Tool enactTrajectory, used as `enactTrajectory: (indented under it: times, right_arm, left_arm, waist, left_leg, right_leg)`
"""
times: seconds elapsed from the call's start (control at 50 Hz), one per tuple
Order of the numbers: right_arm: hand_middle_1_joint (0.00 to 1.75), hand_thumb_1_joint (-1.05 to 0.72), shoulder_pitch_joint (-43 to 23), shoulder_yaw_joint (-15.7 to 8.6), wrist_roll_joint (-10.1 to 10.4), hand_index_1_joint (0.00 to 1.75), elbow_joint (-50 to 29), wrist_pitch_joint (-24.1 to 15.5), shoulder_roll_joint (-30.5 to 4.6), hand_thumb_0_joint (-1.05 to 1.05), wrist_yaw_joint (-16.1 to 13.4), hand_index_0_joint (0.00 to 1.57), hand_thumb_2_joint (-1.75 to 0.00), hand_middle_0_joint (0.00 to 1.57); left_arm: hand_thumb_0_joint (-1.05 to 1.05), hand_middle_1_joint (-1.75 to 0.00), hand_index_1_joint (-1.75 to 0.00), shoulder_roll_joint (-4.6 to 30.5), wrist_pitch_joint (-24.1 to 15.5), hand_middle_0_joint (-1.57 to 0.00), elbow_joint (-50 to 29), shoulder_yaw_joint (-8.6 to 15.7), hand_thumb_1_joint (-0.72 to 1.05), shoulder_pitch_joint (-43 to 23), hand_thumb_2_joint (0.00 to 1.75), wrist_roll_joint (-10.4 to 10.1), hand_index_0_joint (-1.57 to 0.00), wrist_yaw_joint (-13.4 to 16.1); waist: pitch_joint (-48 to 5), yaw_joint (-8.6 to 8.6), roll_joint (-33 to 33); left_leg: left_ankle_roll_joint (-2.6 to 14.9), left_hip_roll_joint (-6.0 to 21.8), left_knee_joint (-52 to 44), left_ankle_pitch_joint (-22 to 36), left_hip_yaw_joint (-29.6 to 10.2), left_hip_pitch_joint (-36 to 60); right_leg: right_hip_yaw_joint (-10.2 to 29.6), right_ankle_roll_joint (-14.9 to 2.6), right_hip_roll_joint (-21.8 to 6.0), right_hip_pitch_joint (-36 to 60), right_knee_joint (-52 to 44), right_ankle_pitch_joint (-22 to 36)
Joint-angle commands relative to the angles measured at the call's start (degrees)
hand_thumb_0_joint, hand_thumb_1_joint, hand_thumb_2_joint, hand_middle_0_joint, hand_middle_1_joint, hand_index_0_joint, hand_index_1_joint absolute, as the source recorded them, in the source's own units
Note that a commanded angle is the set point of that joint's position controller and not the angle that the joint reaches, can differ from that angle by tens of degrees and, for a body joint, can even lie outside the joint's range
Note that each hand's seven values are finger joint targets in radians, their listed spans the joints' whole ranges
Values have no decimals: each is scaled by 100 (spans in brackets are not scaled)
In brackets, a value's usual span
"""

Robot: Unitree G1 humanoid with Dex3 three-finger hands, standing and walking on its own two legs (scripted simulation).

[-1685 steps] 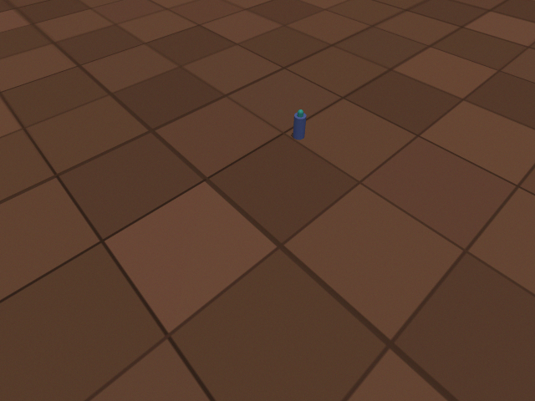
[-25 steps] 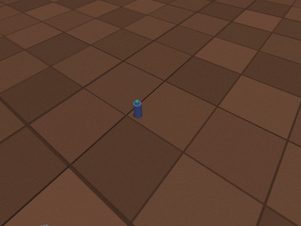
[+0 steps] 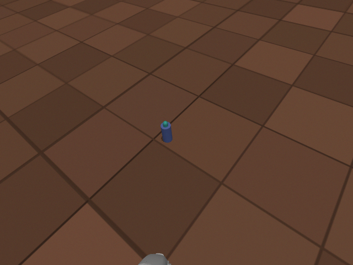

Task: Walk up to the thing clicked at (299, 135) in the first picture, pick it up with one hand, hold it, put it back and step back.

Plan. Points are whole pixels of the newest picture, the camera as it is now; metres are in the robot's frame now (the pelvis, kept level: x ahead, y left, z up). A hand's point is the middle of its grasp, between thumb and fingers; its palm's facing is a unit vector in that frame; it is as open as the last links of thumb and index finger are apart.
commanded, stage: step back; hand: left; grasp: from the side
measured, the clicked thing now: (166, 130) +1.03 +0.19 -0.67
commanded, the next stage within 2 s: stand in 0.30 s
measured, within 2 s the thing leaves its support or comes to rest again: neither
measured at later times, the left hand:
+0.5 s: hand out of the picture +0.10 +0.28 -0.15, palm faces -0.04 -0.94 -0.34, open 7.4 cm
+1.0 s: hand out of the picture +0.09 +0.29 -0.15, palm faces -0.08 -0.94 -0.32, open 7.4 cm
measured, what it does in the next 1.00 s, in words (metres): steps on the spot: left foot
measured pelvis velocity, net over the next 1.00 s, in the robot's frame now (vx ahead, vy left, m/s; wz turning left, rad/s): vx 0.01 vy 0.04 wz -0.03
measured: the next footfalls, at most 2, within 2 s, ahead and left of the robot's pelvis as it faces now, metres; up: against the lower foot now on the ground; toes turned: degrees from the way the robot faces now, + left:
left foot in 0.12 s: +0.12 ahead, +0.16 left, +0.00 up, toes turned +2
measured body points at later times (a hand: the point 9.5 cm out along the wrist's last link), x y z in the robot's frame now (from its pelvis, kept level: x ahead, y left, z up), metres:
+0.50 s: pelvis +0.02 +0.03 +0.00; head +0.02 +0.03 +0.45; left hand +0.10 +0.33 -0.13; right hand +0.14 -0.26 -0.12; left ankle +0.08 +0.15 -0.73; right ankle +0.00 -0.10 -0.73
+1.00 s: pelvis +0.01 +0.04 +0.01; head +0.02 +0.05 +0.46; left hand +0.09 +0.34 -0.13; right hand +0.06 -0.27 -0.12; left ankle +0.08 +0.15 -0.73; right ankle +0.00 -0.10 -0.73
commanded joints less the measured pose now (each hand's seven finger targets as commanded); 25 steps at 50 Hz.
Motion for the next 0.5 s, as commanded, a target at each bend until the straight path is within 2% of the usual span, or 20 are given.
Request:
enactTrajectory:
  times: [0.0, 0.02, 0.04, 0.08, 0.1, 0.12, 0.14, 0.16, 0.18, 0.2, 0.24, 0.26, 0.28, 0.3, 0.32, 0.34, 0.36, 0.38, 0.42, 0.48]
  right_arm:
    - [30, -90, -8, -181, 2, 30, -267, -74, -699, 0, -71, 20, -90, 20]
    - [30, -90, -126, -166, -1, 30, -282, -89, -678, 0, -86, 20, -90, 20]
    - [30, -90, -100, -174, -6, 30, -248, -98, -686, 0, -105, 20, -90, 20]
    - [30, -90, 25, -220, -16, 30, -113, -123, -744, 0, -140, 20, -90, 20]
    - [30, -90, 8, -273, -35, 30, -85, -136, -926, 0, -165, 20, -90, 20]
    - [30, -90, -35, -319, -69, 30, -122, -161, -1214, 0, -198, 20, -90, 20]
    - [30, -90, -428, -281, -28, 30, -252, -170, -1403, 0, -194, 20, -90, 20]
    - [30, -90, -730, -296, -7, 30, -280, -148, -1504, 0, -180, 20, -90, 20]
    - [30, -90, -867, -283, -36, 30, -226, -128, -1419, 0, -177, 20, -90, 20]
    - [30, -90, -961, -228, -49, 30, -226, -113, -1325, 0, -172, 20, -90, 20]
    - [30, -90, -1077, -163, -29, 30, -212, -105, -1155, 0, -171, 20, -90, 20]
    - [30, -90, -1133, -137, -4, 30, -170, -111, -1065, 0, -168, 20, -90, 20]
    - [30, -90, -896, -61, 93, 30, -83, -149, -825, 0, -112, 20, -90, 20]
    - [30, -90, -870, -62, 107, 30, -62, -165, -813, 0, -101, 20, -90, 20]
    - [30, -90, -826, -64, 140, 30, 21, -164, -825, 0, -82, 20, -90, 20]
    - [30, -90, -864, -35, 111, 30, 107, -184, -833, 0, -70, 20, -90, 20]
    - [30, -90, -1019, -36, 97, 30, 147, -208, -897, 0, -69, 20, -90, 20]
    - [30, -90, -1161, -38, 92, 30, 158, -224, -915, 0, -72, 20, -90, 20]
    - [30, -90, -953, -10, 79, 30, 255, -236, -898, 0, -68, 20, -90, 20]
    - [30, -90, -1123, 11, 86, 30, 362, -218, -882, 0, -55, 20, -90, 20]
  left_arm:
    - [0, -30, -30, 1592, -65, -20, -451, 369, 90, -390, 90, -78, -20, 168]
    - [0, -30, -30, 1590, -30, -20, -453, 347, 90, -329, 90, -100, -20, 179]
    - [0, -30, -30, 1633, 13, -20, -480, 338, 90, -383, 90, -116, -20, 178]
    - [0, -30, -30, 1588, 109, -20, -527, 298, 90, -479, 90, -138, -20, 173]
    - [0, -30, -30, 1484, 140, -20, -537, 257, 90, -434, 90, -145, -20, 183]
    - [0, -30, -30, 1296, 164, -20, -561, 200, 90, -360, 90, -189, -20, 175]
    - [0, -30, -30, 1203, 244, -20, -452, 153, 90, -152, 90, -276, -20, 191]
    - [0, -30, -30, 1323, 291, -20, -258, 193, 90, -134, 90, -253, -20, 219]
    - [0, -30, -30, 1349, 285, -20, -176, 185, 90, -165, 90, -204, -20, 203]
    - [0, -30, -30, 1308, 262, -20, -94, 181, 90, -102, 90, -185, -20, 175]
    - [0, -30, -30, 1353, 203, -20, 13, 204, 90, -20, 90, -144, -20, 156]
    - [0, -30, -30, 1412, 180, -20, 56, 234, 90, -14, 90, -143, -20, 161]
    - [0, -30, -30, 1240, 145, -20, 172, 63, 90, -34, 90, -119, -20, 131]
    - [0, -30, -30, 1486, 91, -20, 105, 79, 90, -339, 90, -87, -20, 121]
    - [0, -30, -30, 1605, 75, -20, 151, 83, 90, -500, 90, -110, -20, 98]
    - [0, -30, -30, 1495, 79, -20, 198, 38, 90, -621, 90, -149, -20, 73]
    - [0, -30, -30, 1337, 93, -20, 254, -23, 90, -663, 90, -171, -20, 70]
    - [0, -30, -30, 1322, 92, -20, 275, -49, 90, -683, 90, -171, -20, 83]
    - [0, -30, -30, 1384, 83, -20, 317, -39, 90, -815, 90, -174, -20, 90]
    - [0, -30, -30, 1334, 105, -20, 478, -82, 90, -750, 90, -170, -20, 73]
  waist:
    - [-382, -84, -1265]
    - [-456, -52, -1371]
    - [-556, -105, -1394]
    - [-682, -238, -1077]
    - [-821, -226, -640]
    - [-1031, -201, 10]
    - [-1125, -46, 364]
    - [-998, -57, 617]
    - [-836, -22, 544]
    - [-838, 42, 570]
    - [-772, 76, 559]
    - [-858, 71, 488]
    - [-1108, -2, 330]
    - [-1033, -196, 150]
    - [-1045, -305, 14]
    - [-1021, -317, -19]
    - [-991, -240, -5]
    - [-1020, -172, -146]
    - [-973, -258, -357]
    - [-561, -211, -445]
  left_leg:
    - [-68, 146, -996, 452, 506, 439]
    - [-41, 100, -1212, 653, 671, 473]
    - [-14, 94, -1503, 923, 798, 770]
    - [95, 18, -2262, 1805, 790, 1374]
    - [220, 323, -2279, 2532, 431, 1604]
    - [524, 1084, -2459, 2968, -465, 1669]
    - [1085, 1723, -2770, 2312, -1226, 1286]
    - [1363, 1985, -2965, 1680, -1459, 712]
    - [1259, 1853, -2992, 1411, -1254, 510]
    - [1050, 1613, -2880, 1280, -861, 554]
    - [620, 1212, -2556, 1340, -429, 496]
    - [483, 1063, -2367, 1514, -255, 548]
    - [277, 803, -2209, 1809, -156, 791]
    - [177, 629, -2264, 1898, 33, 1099]
    - [167, 590, -2382, 1900, 96, 1553]
    - [203, 707, -2486, 2027, 39, 1866]
    - [241, 831, -2496, 2245, -61, 1907]
    - [241, 836, -2445, 2555, -32, 1861]
    - [216, 845, -2635, 2962, 39, 1852]
    - [169, 816, -2935, 2152, 27, 1693]
  right_leg:
    - [774, -645, -1256, -64, -609, 3003]
    - [696, -608, -1210, 51, -386, 3479]
    - [688, -578, -1229, -65, -174, 3500]
    - [643, -371, -1037, -301, 298, 2740]
    - [542, -208, -847, -410, 601, 2261]
    - [392, -25, -440, -623, 1065, 1237]
    - [260, 69, -30, -519, 1282, -210]
    - [274, 57, -50, -165, 1383, -1245]
    - [386, 32, -120, -28, 1161, -1252]
    - [384, -7, -116, -9, 805, -1063]
    - [470, -19, -219, 133, 133, 7]
    - [619, -29, -296, 237, -29, 448]
    - [1061, -87, -716, 498, -561, 755]
    - [1290, -122, -907, 177, -753, 895]
    - [1242, -121, -877, -187, -656, 940]
    - [1082, -31, -723, -385, -717, 710]
    - [850, 40, -578, -224, -787, 784]
    - [803, 75, -615, -5, -881, 1119]
    - [791, 82, -655, 206, -835, 1530]
    - [824, 87, -673, 59, -1238, 878]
